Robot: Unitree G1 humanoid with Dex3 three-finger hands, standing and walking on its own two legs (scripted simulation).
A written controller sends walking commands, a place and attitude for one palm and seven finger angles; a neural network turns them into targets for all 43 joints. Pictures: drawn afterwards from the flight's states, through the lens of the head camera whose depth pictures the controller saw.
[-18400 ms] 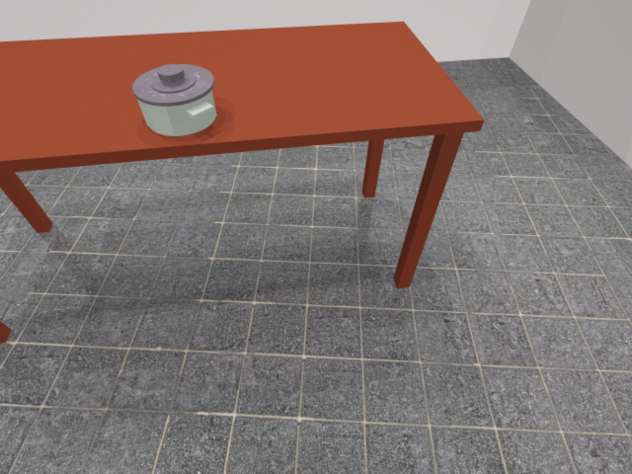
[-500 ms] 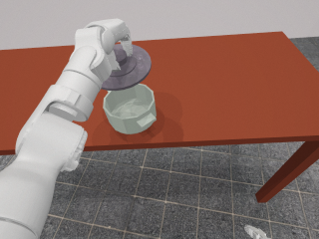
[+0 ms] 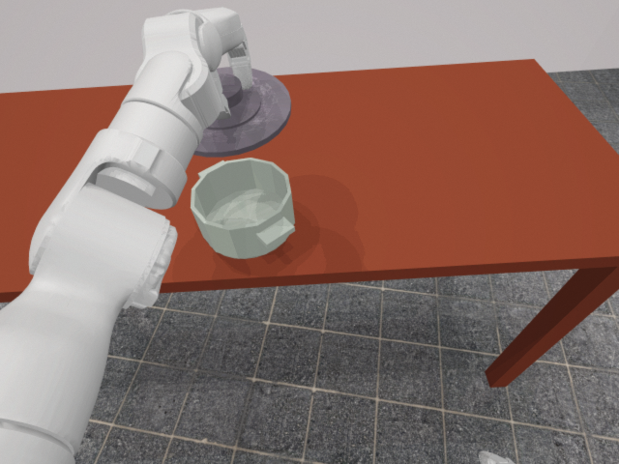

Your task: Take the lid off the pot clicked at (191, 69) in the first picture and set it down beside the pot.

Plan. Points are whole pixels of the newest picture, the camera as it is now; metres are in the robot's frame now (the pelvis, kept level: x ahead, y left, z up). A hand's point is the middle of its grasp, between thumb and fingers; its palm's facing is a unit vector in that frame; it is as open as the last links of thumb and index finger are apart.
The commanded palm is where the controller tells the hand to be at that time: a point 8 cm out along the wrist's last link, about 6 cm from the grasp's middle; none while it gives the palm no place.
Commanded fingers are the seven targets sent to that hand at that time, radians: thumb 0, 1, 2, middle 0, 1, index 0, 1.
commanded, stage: move the lid sideways beside the pot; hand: left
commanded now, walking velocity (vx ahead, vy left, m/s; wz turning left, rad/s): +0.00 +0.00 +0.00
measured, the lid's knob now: (221, 91) +0.52 +0.09 +0.23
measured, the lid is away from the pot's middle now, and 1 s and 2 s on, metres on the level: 0.01 0.10 0.22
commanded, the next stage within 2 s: none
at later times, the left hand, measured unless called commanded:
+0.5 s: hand (165, 96) +0.48 +0.15 +0.25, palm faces -0.26 -0.07 -0.96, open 8.2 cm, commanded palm +0.47 +0.15 +0.32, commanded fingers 0.00 0.59 1.01 -0.78 -1.05 -0.80 -1.03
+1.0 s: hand (122, 95) +0.48 +0.19 +0.25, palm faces -0.25 -0.05 -0.97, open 8.2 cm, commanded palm +0.47 +0.20 +0.32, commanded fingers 0.00 0.59 1.01 -0.78 -1.05 -0.80 -1.03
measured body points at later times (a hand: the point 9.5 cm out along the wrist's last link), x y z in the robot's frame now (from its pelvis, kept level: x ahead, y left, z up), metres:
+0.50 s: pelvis +0.01 -0.01 +0.00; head +0.03 -0.04 +0.45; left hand +0.49 +0.15 +0.30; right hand +0.13 -0.27 -0.12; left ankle +0.04 +0.07 -0.74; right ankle -0.05 -0.11 -0.74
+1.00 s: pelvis +0.00 +0.00 +0.00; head +0.04 -0.01 +0.45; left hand +0.49 +0.19 +0.30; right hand +0.08 -0.26 -0.13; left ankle +0.04 +0.07 -0.74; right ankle -0.05 -0.11 -0.74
